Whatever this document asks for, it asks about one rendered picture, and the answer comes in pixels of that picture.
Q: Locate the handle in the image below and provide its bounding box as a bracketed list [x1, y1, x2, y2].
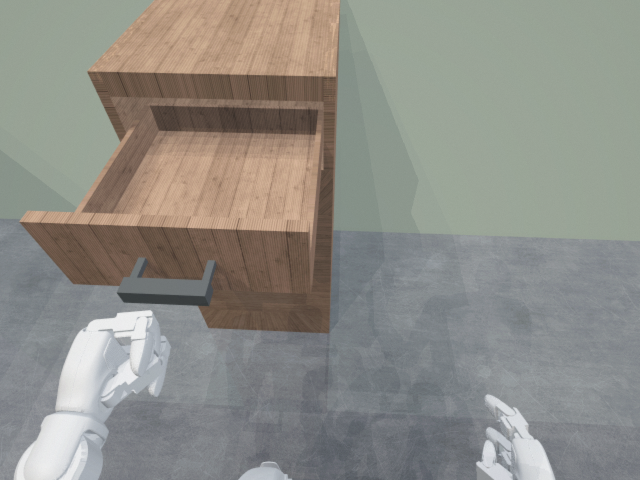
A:
[117, 257, 217, 306]

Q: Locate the robot left shin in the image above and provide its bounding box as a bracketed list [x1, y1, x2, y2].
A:
[260, 462, 281, 471]

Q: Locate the left robot forearm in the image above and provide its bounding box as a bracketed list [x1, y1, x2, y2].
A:
[14, 411, 109, 480]

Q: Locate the drawer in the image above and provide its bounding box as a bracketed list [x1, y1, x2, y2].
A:
[19, 103, 323, 294]

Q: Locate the left robot hand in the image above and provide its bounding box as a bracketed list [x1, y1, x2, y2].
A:
[55, 310, 171, 423]

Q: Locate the cabinet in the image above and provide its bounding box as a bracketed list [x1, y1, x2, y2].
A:
[87, 0, 340, 333]

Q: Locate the right robot hand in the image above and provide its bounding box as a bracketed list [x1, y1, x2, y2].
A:
[476, 395, 555, 480]

